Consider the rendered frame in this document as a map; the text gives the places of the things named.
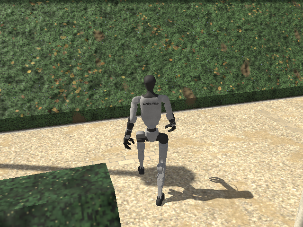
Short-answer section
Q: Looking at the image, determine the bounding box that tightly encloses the robot head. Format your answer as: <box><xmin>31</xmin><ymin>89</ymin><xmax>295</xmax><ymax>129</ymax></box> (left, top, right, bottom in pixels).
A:
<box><xmin>142</xmin><ymin>75</ymin><xmax>158</xmax><ymax>98</ymax></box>

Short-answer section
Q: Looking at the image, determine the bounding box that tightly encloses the robot right forearm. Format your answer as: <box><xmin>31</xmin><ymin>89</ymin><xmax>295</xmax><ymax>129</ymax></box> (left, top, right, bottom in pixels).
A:
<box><xmin>169</xmin><ymin>112</ymin><xmax>176</xmax><ymax>127</ymax></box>

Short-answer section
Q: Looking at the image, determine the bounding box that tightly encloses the robot right upper arm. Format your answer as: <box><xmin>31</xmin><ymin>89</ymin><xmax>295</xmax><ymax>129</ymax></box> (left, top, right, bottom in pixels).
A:
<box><xmin>160</xmin><ymin>95</ymin><xmax>174</xmax><ymax>120</ymax></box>

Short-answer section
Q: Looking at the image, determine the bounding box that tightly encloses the robot left upper arm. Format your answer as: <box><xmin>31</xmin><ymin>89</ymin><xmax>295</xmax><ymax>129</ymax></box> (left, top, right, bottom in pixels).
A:
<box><xmin>130</xmin><ymin>96</ymin><xmax>141</xmax><ymax>123</ymax></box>

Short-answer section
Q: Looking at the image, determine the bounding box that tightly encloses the robot left forearm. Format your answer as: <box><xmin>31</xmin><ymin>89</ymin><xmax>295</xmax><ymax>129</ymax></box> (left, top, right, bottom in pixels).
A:
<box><xmin>125</xmin><ymin>116</ymin><xmax>134</xmax><ymax>139</ymax></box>

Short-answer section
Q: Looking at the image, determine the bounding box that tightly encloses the robot right hand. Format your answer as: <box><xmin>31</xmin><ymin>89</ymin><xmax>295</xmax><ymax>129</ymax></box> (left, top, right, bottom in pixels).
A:
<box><xmin>165</xmin><ymin>124</ymin><xmax>176</xmax><ymax>132</ymax></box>

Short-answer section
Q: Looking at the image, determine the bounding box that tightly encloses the robot left hand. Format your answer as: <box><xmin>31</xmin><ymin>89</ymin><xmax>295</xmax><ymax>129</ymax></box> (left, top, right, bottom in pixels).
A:
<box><xmin>123</xmin><ymin>137</ymin><xmax>134</xmax><ymax>149</ymax></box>

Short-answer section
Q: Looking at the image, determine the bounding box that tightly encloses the robot left shin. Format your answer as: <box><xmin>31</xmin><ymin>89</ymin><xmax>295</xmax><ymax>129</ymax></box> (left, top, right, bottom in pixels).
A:
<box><xmin>137</xmin><ymin>143</ymin><xmax>144</xmax><ymax>169</ymax></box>

